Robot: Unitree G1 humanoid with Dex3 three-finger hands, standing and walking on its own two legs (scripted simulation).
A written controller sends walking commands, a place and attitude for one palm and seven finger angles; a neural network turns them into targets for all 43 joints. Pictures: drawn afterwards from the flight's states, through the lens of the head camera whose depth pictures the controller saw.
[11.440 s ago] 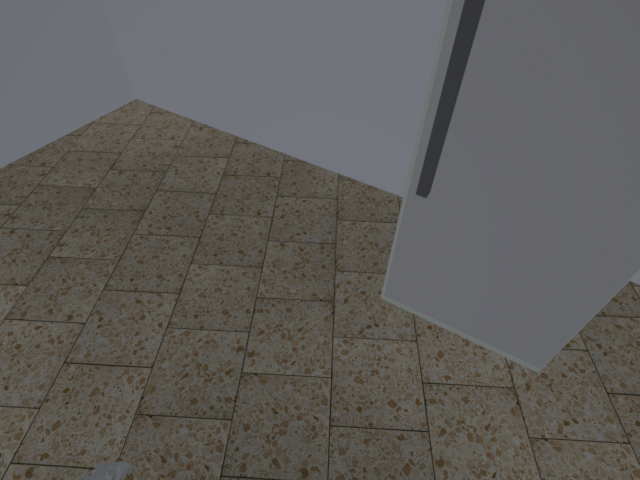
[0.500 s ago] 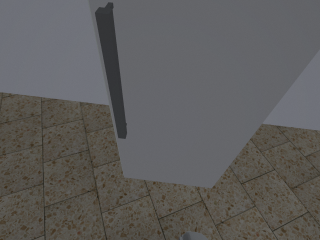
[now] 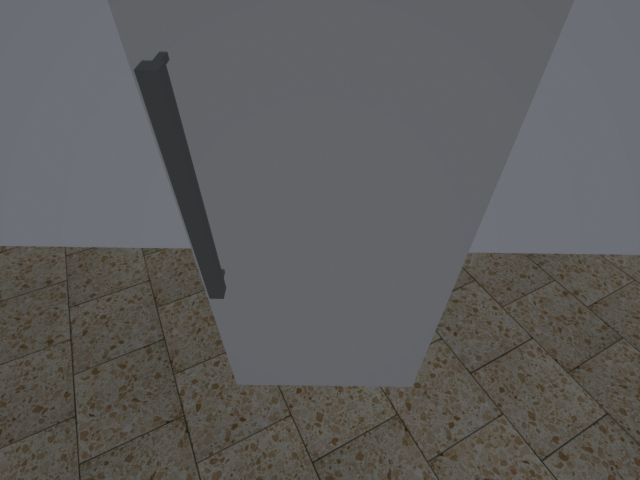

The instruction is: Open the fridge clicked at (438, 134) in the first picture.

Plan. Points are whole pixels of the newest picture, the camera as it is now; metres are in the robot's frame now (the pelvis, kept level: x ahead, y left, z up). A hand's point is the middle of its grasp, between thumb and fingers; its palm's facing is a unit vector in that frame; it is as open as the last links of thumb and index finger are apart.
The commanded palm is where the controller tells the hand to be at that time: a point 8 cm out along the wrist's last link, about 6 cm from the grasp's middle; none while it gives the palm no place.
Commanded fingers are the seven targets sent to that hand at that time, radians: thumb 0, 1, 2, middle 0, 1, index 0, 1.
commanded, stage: come to a stop and stand still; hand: left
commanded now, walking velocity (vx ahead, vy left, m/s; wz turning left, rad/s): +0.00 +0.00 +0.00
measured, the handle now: (196, 199) +0.51 +0.22 +0.08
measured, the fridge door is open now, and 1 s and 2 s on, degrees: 0 0 0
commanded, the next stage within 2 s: look again from close up in 1.80 s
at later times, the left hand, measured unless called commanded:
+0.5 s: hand out of the picture -0.02 +0.10 -0.18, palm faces +0.07 -0.99 -0.15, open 7.4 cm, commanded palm none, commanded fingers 0.00 0.90 0.90 -0.20 -0.30 -0.20 -0.30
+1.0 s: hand out of the picture -0.01 +0.13 -0.18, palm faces +0.00 -0.98 -0.18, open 7.4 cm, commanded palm none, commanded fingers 0.00 0.90 0.90 -0.20 -0.30 -0.20 -0.30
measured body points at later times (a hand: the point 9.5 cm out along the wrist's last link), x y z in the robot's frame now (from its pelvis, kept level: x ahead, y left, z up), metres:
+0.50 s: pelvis +0.03 -0.04 +0.00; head +0.04 -0.04 +0.45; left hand -0.02 +0.15 -0.16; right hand +0.01 -0.25 -0.17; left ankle +0.01 +0.09 -0.74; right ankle -0.06 -0.09 -0.74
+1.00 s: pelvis +0.01 -0.02 +0.00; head +0.04 -0.03 +0.44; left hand -0.01 +0.18 -0.16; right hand +0.02 -0.25 -0.16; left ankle +0.00 +0.08 -0.73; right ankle -0.06 -0.09 -0.74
